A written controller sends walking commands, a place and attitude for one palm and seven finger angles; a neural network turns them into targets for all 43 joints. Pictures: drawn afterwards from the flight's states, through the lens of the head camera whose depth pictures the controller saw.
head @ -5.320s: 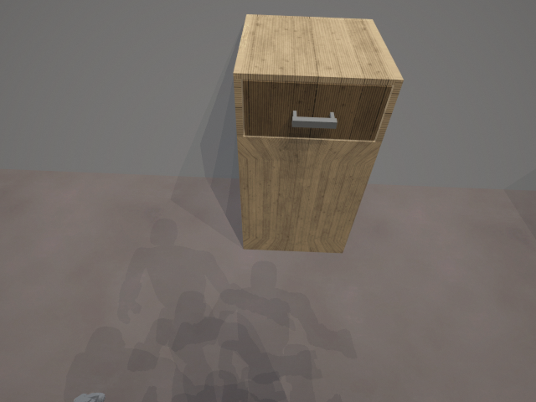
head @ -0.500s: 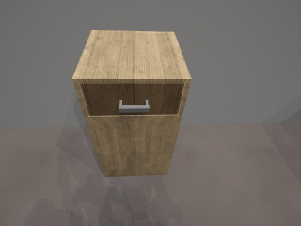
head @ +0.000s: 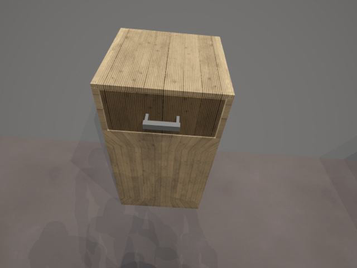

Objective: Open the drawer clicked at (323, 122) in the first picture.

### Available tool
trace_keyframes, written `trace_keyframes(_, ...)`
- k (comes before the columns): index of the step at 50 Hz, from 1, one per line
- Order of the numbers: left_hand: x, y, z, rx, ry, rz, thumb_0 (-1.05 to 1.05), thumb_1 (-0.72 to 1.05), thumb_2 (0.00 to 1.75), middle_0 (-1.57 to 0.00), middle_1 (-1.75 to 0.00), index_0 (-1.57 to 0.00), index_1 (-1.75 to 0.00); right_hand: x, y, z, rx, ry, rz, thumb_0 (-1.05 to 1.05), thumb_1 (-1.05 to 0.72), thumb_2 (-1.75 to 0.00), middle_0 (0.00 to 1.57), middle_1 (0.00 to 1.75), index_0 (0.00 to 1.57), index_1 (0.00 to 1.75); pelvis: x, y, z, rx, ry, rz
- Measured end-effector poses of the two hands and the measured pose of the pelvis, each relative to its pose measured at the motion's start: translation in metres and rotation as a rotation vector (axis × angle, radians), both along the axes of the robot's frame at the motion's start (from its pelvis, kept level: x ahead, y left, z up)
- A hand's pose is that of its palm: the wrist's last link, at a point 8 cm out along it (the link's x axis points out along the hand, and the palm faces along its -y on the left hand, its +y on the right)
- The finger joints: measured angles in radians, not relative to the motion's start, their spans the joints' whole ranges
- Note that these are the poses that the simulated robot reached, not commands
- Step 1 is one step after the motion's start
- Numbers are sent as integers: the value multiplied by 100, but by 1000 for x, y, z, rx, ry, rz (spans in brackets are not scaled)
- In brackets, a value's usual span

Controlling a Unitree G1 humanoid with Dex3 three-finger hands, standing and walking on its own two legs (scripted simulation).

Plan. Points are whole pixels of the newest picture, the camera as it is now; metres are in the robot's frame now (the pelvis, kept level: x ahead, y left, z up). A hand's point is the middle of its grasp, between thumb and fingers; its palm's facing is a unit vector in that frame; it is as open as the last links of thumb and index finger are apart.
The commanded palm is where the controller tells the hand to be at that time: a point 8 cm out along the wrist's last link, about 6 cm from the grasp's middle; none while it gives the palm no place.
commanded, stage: shuffle to correct the standing spot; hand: left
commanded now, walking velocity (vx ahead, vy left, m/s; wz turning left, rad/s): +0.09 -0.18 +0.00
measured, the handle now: (162, 121) +0.57 +0.09 -0.03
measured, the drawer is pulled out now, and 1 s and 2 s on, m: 0.00 0.00 0.00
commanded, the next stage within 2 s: come to a stop and stand still in 0.24 s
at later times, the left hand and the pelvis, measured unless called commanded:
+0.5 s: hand out of the picture +0.06 +0.07 -0.16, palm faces +0.05 -0.99 -0.16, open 7.4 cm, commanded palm none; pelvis +0.06 -0.09 +0.01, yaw +0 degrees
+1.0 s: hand out of the picture +0.09 +0.12 -0.16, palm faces +0.00 -0.97 -0.25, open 7.4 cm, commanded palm none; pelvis +0.05 -0.07 +0.00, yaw -1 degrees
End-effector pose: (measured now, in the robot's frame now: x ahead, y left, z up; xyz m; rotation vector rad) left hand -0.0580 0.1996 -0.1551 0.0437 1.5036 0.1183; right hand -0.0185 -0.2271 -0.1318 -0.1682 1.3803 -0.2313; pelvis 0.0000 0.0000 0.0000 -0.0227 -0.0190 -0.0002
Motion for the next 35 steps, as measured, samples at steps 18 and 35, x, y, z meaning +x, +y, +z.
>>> trace_keyframes(18,110,-40,28,135,-187,-31,1,92,90,-19,-30,-20,-30,28,-86,-11,44,71,-25,1,-91,-90,21,30,21,30,37,-80,5,3,12,1)
trace_keyframes(35,116,-89,15,51,-106,-10,2,93,90,-20,-30,-20,-30,148,-95,10,27,-135,81,1,-93,-90,20,30,20,30,64,-96,11,10,-6,-17)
